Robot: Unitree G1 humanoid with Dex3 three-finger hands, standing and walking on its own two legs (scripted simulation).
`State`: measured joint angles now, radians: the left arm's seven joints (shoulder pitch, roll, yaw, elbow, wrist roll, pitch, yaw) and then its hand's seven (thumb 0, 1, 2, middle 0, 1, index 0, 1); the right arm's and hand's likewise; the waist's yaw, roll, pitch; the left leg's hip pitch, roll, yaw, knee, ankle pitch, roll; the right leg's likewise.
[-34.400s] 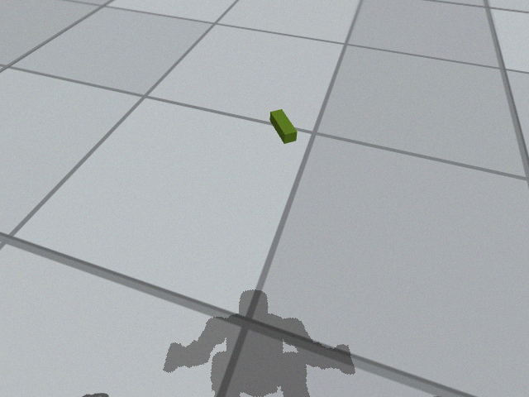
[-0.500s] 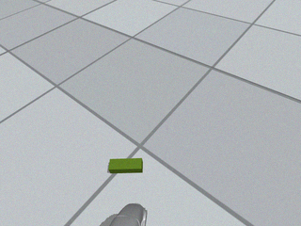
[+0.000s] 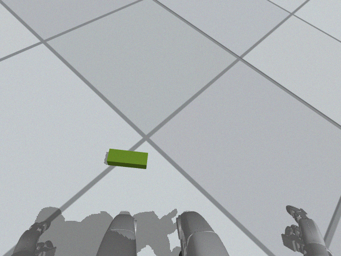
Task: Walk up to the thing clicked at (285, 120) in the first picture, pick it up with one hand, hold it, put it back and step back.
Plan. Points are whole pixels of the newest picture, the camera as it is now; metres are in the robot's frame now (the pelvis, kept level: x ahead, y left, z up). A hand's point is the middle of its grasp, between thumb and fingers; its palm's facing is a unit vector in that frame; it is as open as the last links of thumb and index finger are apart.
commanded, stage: walk up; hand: left
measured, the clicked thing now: (128, 159) +0.55 +0.17 -0.71
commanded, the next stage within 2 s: stand in 0.74 s
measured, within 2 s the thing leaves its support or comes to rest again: neither
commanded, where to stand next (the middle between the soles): +0.17 -0.07 m, yaw +0 degrees
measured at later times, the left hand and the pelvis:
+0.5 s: hand out of the picture -0.05 +0.25 -0.08, palm faces +0.07 -0.84 -0.53, open 7.4 cm; pelvis -0.06 -0.06 +0.03, yaw +1 degrees
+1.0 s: hand (57, 253) +0.10 +0.25 -0.14, palm faces +0.00 -0.96 -0.27, open 7.4 cm; pelvis +0.01 +0.02 +0.03, yaw +2 degrees
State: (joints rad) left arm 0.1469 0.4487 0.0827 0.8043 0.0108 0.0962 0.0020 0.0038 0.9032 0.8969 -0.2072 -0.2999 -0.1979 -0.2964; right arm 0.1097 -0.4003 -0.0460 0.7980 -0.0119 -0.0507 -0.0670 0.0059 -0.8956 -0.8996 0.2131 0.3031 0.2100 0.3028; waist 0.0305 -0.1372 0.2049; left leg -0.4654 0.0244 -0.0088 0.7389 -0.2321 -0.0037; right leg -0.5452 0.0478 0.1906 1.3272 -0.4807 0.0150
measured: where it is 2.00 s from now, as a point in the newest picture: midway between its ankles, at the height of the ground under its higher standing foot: outside the picture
